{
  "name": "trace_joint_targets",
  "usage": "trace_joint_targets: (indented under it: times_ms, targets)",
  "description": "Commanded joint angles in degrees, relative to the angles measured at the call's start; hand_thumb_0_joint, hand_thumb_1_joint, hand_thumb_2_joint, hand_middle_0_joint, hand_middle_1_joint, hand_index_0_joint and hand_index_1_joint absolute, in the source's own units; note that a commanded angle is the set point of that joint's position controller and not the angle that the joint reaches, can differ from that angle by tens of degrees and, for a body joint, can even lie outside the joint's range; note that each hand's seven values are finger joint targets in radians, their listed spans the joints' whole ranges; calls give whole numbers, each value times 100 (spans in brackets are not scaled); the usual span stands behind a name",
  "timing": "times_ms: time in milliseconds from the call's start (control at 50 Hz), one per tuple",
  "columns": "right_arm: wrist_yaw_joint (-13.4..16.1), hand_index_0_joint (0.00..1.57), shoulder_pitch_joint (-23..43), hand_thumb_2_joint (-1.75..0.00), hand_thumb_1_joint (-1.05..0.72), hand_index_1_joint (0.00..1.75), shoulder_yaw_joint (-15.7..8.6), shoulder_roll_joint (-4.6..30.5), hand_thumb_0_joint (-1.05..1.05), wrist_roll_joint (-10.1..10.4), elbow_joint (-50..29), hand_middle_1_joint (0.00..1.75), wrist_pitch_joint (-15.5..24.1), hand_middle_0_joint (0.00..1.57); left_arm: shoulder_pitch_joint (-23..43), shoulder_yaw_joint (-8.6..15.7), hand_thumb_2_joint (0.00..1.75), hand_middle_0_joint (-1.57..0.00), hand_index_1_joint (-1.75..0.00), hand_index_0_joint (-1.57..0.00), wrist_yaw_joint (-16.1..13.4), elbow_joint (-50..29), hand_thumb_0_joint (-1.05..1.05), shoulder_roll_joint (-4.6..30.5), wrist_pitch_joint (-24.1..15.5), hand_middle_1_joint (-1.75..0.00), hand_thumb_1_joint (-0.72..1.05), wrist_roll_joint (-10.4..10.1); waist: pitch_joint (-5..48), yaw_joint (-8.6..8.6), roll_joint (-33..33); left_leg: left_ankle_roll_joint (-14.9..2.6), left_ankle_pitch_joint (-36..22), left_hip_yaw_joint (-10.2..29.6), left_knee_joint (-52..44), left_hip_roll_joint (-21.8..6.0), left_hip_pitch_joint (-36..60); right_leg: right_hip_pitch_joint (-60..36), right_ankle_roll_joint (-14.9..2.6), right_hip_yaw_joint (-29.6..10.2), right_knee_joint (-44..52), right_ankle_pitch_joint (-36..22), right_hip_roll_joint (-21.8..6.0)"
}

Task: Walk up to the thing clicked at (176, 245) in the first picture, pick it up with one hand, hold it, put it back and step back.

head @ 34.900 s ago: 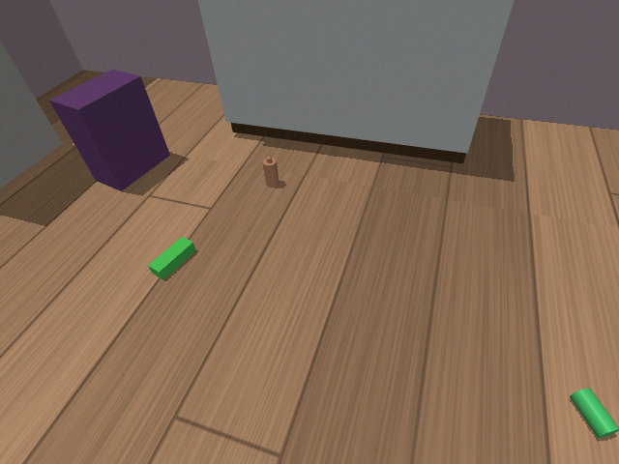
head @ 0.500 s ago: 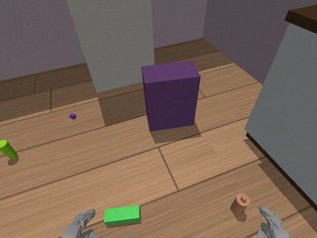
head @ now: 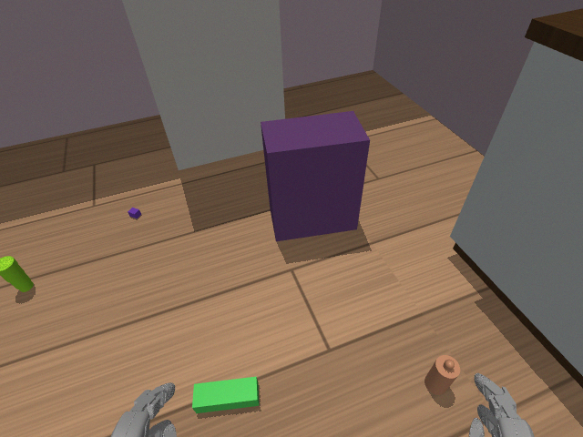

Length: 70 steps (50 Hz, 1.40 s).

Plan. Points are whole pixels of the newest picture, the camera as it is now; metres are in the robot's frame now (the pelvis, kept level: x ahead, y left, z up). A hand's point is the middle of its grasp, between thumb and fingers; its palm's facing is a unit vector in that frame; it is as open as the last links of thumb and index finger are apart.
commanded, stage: home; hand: left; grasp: from above
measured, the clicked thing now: (226, 394) +0.44 +0.26 -0.69
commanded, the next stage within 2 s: stand in 0.82 s
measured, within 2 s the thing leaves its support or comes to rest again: neither
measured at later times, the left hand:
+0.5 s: hand out of the picture +0.16 +0.18 -0.04, palm faces +0.04 -0.98 -0.21, open 7.4 cm
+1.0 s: hand out of the picture +0.17 +0.19 -0.07, palm faces +0.02 -0.96 -0.29, open 7.4 cm
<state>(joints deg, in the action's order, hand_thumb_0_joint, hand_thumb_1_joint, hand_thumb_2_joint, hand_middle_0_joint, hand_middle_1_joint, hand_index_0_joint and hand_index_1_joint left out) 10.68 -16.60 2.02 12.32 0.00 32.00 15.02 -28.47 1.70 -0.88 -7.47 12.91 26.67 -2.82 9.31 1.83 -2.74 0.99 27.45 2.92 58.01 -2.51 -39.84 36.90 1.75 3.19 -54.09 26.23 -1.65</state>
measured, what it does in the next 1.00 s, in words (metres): stands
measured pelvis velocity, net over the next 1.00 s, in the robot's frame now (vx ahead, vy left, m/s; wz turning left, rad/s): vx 0.00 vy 0.00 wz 0.01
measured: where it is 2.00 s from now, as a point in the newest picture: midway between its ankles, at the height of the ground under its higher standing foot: outside the picture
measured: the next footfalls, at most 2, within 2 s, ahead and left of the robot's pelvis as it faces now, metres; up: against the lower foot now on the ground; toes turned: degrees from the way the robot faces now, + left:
none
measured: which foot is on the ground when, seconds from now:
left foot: down 0.00-1.00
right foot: down 0.00-1.00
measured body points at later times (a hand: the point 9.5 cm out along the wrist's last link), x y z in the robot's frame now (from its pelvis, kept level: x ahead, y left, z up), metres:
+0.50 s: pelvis +0.00 +0.00 +0.00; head +0.01 +0.01 +0.45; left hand +0.16 +0.23 -0.03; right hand +0.16 -0.24 -0.06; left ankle +0.02 +0.13 -0.68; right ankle +0.01 -0.14 -0.68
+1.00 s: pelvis +0.00 +0.00 +0.01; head +0.02 +0.00 +0.46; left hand +0.17 +0.24 -0.05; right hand +0.16 -0.25 -0.08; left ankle +0.02 +0.13 -0.68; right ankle +0.01 -0.14 -0.68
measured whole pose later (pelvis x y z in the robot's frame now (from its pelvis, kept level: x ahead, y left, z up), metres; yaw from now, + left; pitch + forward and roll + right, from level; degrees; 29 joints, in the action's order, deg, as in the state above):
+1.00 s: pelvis +0.00 +0.00 +0.01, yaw +0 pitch +5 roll -1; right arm 5.8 -12.3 1.0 14.3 -4.9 39.0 8.0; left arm -18.7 -0.1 -1.8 11.0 14.9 13.0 1.5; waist 3.0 -0.5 -0.8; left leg 0.8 26.2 2.0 54.9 -1.4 -33.7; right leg 31.9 1.3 2.3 -53.2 26.2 -2.7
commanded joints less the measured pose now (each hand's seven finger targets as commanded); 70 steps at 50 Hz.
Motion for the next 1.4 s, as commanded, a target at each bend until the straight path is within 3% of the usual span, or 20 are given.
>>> trace_joint_targets:
  times_ms: [0,80,140,200,260,320,360,440,520,600,640,680,880,900,940,960,1020,1100,1180,1380]
  targets:
    - [103,20,408,-90,-90,30,-333,719,0,27,-928,30,336,20,221,368,90,-20,-30,-20,-52,-1171,0,611,-278,-30,90,20,436,45,-32,-147,-1057,-73,-994,219,584,-233,-144,96,902,-907,256]
    - [102,20,425,-90,-90,30,-303,693,0,29,-911,30,332,20,57,212,90,-20,-30,-20,-48,-881,0,426,-249,-30,90,45,234,43,72,-138,-826,-17,-1078,194,494,-148,-152,127,897,-686,273]
    - [109,20,435,-90,-90,30,-364,776,0,31,-966,30,322,20,248,530,90,-20,-30,-20,-87,-1316,0,833,-308,-30,90,42,446,-29,-54,-134,-905,-35,-1077,194,580,-260,-158,120,872,-749,268]
    - [87,20,396,-90,-90,30,-294,691,0,32,-935,30,305,20,9,129,90,-20,-30,-20,-35,-871,0,362,-240,-30,90,7,188,66,31,-142,-858,-10,-1069,188,499,-110,-152,131,878,-730,277]
    - [105,20,396,-90,-90,30,-360,749,0,32,-982,30,292,20,190,542,90,-20,-30,-20,-97,-1335,0,819,-306,-30,90,21,577,-21,-31,-138,-1055,-59,-997,214,592,-315,-155,115,876,-877,252]
    - [82,20,362,-90,-90,30,-305,686,0,28,-948,30,289,20,48,127,90,-20,-30,-20,-39,-984,0,383,-263,-30,90,-1,265,86,70,-151,-940,-76,-975,222,476,-138,-140,104,887,-811,260]
    - [92,20,422,-90,-90,30,-346,749,0,35,-988,30,289,20,255,496,90,-20,-30,-20,-88,-1303,0,734,-284,-30,90,-5,359,-25,-83,-130,-747,-15,-1077,191,474,-168,-157,126,870,-627,257]
    - [67,20,376,-90,-90,30,-312,718,0,36,-947,30,265,20,161,217,90,-20,-30,-20,-54,-1182,0,521,-291,-30,90,-1,229,42,-92,-128,-718,20,-1094,177,474,-78,-160,125,826,-627,268]
    - [78,20,415,-90,-90,30,-351,753,0,44,-1051,30,255,20,200,438,90,-20,-30,-20,-91,-1401,0,757,-317,-30,90,14,407,3,-84,-126,-968,-27,-1035,177,522,-177,-170,133,802,-797,276]
    - [67,20,365,-90,-90,30,-316,708,0,33,-971,30,246,20,0,203,90,-20,-30,-20,-52,-979,0,422,-276,-30,90,-19,267,68,28,-130,-1011,-22,-987,180,483,-128,-155,142,815,-845,277]
    - [85,20,369,-90,-90,30,-367,758,0,36,-1023,30,243,20,157,479,90,-20,-30,-20,-93,-1329,0,750,-320,-30,90,-16,616,29,70,-146,-1220,-59,-913,201,592,-295,-147,118,814,-1044,263]
    - [76,20,328,-90,-90,30,-323,686,0,31,-968,30,230,20,81,258,90,-20,-30,-20,-69,-1118,0,551,-314,-30,90,15,401,58,18,-144,-1107,-75,-913,221,491,-202,-152,95,830,-962,249]
    - [85,20,346,-90,-90,30,-334,675,0,43,-983,30,226,20,78,289,90,-20,-30,-20,-70,-1139,0,550,-276,-30,90,7,327,48,107,-158,-1035,-110,-877,226,448,-187,-136,86,877,-914,233]
    - [-257,20,637,-90,-90,30,-563,1364,0,-650,390,30,-436,20,1852,349,90,-20,-30,-20,-299,872,0,1099,-1537,-30,90,653,-959,-313,326,-395,-2041,176,-1412,8,583,-1241,-330,-219,958,-828,-186]
    - [-552,20,757,-90,-90,30,-687,1479,0,-670,299,30,-829,20,1132,430,90,-20,-30,-20,-224,2124,0,1296,-2118,-30,90,668,-467,-292,706,-479,-1763,66,-1323,102,1046,-1090,-671,-819,1437,-686,-257]
    - [-666,20,796,-90,-90,30,-690,1485,0,-576,341,30,-889,20,1200,375,90,-20,-30,-20,-201,2386,0,1390,-2262,-30,90,681,-293,-312,498,-486,-1716,131,-1398,130,1345,-1366,-631,-817,1319,-960,-301]
    - [-921,20,746,-90,-90,30,-656,1304,0,-298,725,30,-973,20,1637,374,90,-20,-30,-20,-126,3100,0,1247,-2358,-30,90,613,-261,-346,441,-438,-1483,95,-1704,132,1598,-1537,-453,-698,1441,-1022,-368]
    - [-985,20,883,-90,-90,30,-697,1352,0,-334,1172,30,-1097,20,1763,337,90,-20,-30,-20,-136,4107,0,1125,-2505,-30,90,588,-537,-398,-10,-452,-1057,451,-2452,-92,1744,-1656,-303,-412,1616,-718,-225]
    - [-940,20,833,-90,-90,30,-702,1357,0,-299,1515,30,-1185,20,1845,357,90,-20,-30,-20,-141,4843,0,1193,-2670,-30,90,560,-507,-333,109,-408,-1915,423,-2576,-135,2175,-2065,-272,-415,1944,-1459,-296]
    - [-863,20,727,-90,-90,30,-638,1432,0,-193,2309,30,-1346,20,1861,294,90,-20,-30,-20,-182,6142,0,1373,-2738,-30,90,465,-820,-230,233,-301,-2221,312,-3314,-196,2886,-2728,-264,-517,2993,-1945,-477]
